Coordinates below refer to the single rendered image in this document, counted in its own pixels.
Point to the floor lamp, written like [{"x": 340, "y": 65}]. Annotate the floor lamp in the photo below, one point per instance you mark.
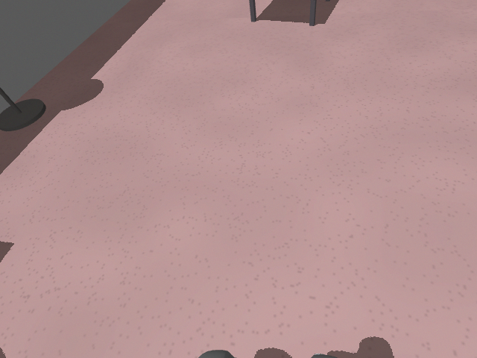
[{"x": 21, "y": 114}]

